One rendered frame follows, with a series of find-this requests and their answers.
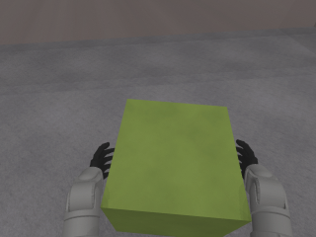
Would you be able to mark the left robot hand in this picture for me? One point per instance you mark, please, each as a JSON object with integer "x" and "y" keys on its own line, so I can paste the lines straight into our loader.
{"x": 99, "y": 158}

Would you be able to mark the robot right forearm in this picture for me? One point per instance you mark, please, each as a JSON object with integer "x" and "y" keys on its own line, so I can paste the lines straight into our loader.
{"x": 268, "y": 203}

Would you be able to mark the right robot hand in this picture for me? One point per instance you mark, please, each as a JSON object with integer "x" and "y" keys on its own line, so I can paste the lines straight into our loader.
{"x": 247, "y": 158}

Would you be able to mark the carton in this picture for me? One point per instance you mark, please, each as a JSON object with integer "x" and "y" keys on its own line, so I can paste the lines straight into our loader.
{"x": 175, "y": 172}

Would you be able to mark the robot left forearm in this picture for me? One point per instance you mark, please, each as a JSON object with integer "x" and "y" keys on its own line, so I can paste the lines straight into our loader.
{"x": 83, "y": 205}

